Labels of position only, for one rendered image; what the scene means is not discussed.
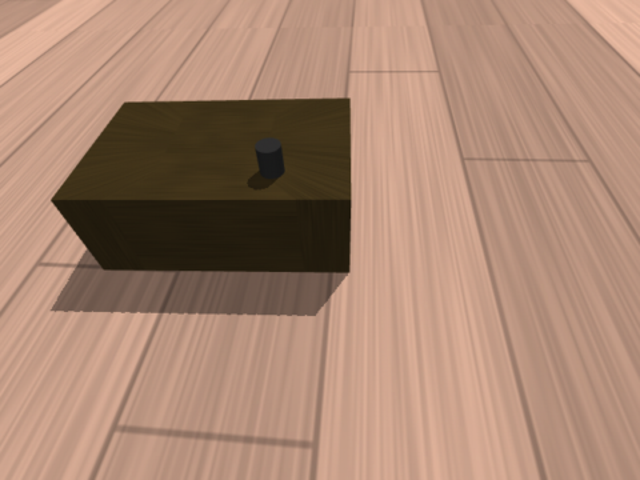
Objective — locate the can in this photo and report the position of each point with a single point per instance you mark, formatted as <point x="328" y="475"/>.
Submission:
<point x="270" y="158"/>

